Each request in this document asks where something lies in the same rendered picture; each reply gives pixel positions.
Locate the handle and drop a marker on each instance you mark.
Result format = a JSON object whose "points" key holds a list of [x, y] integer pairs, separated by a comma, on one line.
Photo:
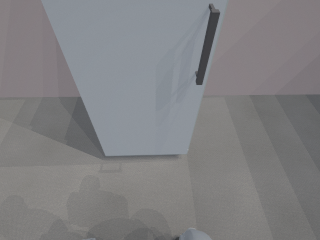
{"points": [[208, 42]]}

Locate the robot right thigh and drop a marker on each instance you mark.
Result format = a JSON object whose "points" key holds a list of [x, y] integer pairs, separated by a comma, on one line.
{"points": [[194, 235]]}

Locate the fridge door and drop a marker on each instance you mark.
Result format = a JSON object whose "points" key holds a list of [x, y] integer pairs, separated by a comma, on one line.
{"points": [[134, 63]]}

